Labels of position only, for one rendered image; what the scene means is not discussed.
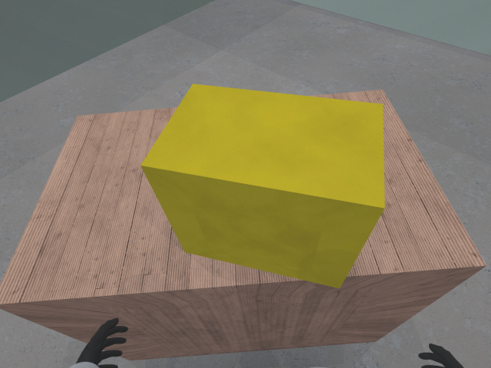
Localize left robot hand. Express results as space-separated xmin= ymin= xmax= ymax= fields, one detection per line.
xmin=76 ymin=318 xmax=128 ymax=368

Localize pedestal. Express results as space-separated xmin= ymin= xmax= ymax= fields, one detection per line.
xmin=0 ymin=90 xmax=487 ymax=360

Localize carton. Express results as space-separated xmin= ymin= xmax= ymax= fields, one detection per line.
xmin=140 ymin=84 xmax=385 ymax=288

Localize right robot hand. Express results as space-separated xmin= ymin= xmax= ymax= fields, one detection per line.
xmin=418 ymin=343 xmax=463 ymax=368

